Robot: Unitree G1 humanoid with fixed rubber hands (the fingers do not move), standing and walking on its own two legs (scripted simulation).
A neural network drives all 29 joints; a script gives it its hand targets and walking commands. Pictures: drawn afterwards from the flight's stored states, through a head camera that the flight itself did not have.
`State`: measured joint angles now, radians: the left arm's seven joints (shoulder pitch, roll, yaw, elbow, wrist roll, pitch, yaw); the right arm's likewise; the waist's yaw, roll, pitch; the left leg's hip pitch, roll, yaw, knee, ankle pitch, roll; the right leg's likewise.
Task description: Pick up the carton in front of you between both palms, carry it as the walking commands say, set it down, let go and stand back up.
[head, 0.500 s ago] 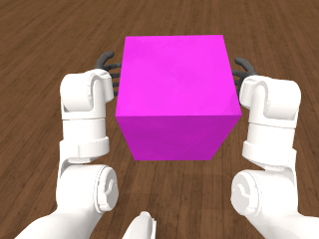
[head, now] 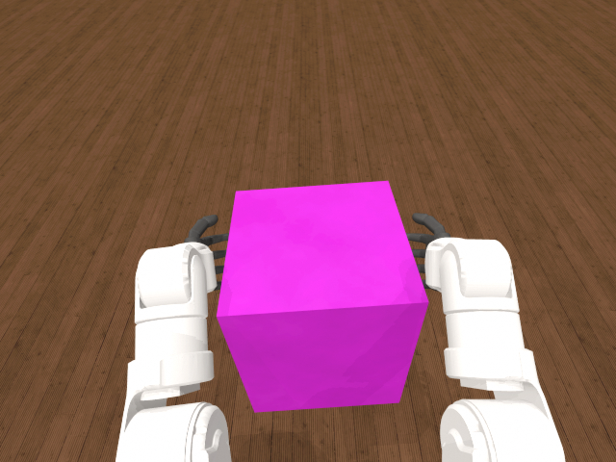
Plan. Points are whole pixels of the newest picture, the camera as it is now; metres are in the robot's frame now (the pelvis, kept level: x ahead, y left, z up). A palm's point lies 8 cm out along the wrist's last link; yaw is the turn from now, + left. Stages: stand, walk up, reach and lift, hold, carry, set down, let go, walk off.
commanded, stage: carry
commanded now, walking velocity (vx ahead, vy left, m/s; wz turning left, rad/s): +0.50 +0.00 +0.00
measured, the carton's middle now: (319, 299) +0.35 +0.01 +0.02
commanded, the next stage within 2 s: none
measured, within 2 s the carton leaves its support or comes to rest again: neither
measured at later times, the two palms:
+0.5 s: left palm (206, 170) +0.56 +0.18 +0.09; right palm (387, 163) +0.56 -0.12 +0.09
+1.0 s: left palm (246, 93) +0.83 +0.14 +0.07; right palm (381, 90) +0.85 -0.16 +0.06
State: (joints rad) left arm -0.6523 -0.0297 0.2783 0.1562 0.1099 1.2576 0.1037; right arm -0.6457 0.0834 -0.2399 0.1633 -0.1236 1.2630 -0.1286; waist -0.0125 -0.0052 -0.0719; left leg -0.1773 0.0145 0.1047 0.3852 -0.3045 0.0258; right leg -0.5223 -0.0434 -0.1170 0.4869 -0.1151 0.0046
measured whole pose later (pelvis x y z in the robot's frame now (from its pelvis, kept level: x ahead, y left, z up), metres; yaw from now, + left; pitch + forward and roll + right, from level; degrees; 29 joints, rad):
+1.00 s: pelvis +0.58 -0.02 +0.00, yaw +3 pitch +4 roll +0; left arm -0.17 -0.14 0.12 -0.22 0.13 1.20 0.08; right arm -0.17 0.14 -0.10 -0.24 -0.14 1.23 -0.10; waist 0.01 0.03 -0.11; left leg -0.47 0.09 0.08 1.11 -0.36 0.00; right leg -0.34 -0.06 -0.25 0.44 -0.17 -0.07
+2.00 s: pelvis +1.21 -0.02 +0.00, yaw +3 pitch +4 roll +1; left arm -0.16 -0.13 0.12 -0.26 0.12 1.17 0.09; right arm -0.15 0.13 -0.09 -0.27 -0.13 1.20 -0.09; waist 0.01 0.02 -0.04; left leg -0.51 0.09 0.08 1.08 -0.29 0.01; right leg -0.28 -0.03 -0.24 0.37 -0.16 -0.08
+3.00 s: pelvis +1.59 +0.01 -0.01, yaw +1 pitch +4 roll +0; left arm -0.20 -0.14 0.13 -0.28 0.14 1.21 0.09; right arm -0.20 0.14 -0.11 -0.28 -0.13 1.23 -0.09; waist 0.00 0.01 -0.12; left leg -0.27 0.07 0.19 0.56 -0.34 0.00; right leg -0.27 -0.06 -0.15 0.55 -0.35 0.00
